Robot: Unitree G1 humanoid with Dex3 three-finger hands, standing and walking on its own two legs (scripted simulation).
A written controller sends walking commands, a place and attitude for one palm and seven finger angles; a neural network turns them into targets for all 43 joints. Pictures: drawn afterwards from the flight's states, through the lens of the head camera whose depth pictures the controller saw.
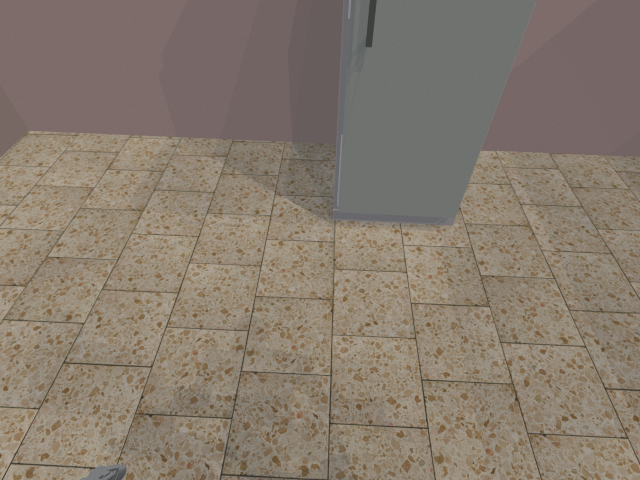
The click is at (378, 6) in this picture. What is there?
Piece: fridge door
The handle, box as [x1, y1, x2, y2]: [366, 0, 376, 46]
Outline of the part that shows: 376,0 370,0 366,46 371,46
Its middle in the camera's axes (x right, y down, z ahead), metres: +0.14 -0.73 +0.98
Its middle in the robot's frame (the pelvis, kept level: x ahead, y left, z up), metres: +1.25 -0.08 +0.26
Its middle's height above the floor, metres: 1.03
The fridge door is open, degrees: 0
